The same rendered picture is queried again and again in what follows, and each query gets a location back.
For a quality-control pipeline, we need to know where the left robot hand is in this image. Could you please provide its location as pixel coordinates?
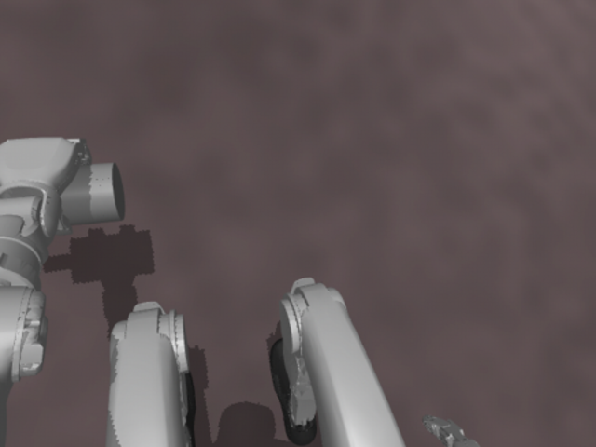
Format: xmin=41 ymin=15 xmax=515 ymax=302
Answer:
xmin=0 ymin=137 xmax=92 ymax=236

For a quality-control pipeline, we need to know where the right robot hand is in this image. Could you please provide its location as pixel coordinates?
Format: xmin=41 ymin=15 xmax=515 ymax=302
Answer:
xmin=422 ymin=415 xmax=480 ymax=447

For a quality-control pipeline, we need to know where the right robot foot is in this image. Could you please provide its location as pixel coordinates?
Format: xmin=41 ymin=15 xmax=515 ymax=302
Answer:
xmin=270 ymin=338 xmax=317 ymax=446

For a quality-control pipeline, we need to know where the bottle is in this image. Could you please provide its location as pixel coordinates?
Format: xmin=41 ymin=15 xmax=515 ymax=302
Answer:
xmin=0 ymin=163 xmax=125 ymax=225

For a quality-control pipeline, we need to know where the left robot arm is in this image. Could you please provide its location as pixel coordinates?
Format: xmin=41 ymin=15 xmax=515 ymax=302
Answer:
xmin=0 ymin=181 xmax=61 ymax=447

